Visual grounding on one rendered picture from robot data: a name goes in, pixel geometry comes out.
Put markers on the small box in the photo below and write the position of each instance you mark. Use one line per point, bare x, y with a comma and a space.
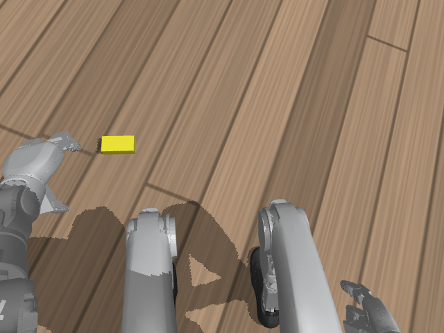
112, 145

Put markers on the left robot hand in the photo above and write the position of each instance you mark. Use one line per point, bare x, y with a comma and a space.
40, 160

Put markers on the right robot hand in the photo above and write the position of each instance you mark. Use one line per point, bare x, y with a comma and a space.
374, 318

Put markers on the right robot foot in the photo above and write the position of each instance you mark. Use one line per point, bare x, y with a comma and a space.
266, 318

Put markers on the left robot arm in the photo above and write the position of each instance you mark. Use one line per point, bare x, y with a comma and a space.
20, 204

